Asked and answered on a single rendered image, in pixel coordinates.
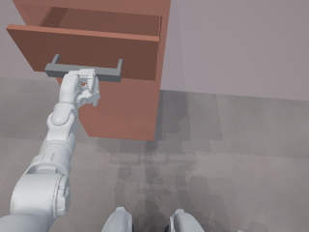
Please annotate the right robot thigh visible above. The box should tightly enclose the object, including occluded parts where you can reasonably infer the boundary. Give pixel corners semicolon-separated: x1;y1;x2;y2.
168;213;205;232

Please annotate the left robot hand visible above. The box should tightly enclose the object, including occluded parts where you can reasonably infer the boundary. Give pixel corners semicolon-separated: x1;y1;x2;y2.
58;69;100;110

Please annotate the left robot shin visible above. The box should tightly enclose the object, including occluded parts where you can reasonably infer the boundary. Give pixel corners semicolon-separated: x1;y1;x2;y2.
115;207;126;212

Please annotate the drawer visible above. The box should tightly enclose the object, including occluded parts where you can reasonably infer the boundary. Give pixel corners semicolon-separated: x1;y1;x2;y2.
6;7;160;81

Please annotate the robot left forearm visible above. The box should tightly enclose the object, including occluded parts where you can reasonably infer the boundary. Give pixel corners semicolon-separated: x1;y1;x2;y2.
10;102;79;214

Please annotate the handle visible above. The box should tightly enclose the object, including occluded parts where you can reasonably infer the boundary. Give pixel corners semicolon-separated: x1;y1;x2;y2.
44;54;123;82

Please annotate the cabinet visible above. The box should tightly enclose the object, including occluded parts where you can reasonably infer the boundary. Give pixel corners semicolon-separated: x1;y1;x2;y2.
12;0;171;141

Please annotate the left robot upper arm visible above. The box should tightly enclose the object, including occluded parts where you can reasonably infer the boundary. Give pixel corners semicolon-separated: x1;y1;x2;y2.
0;173;71;232

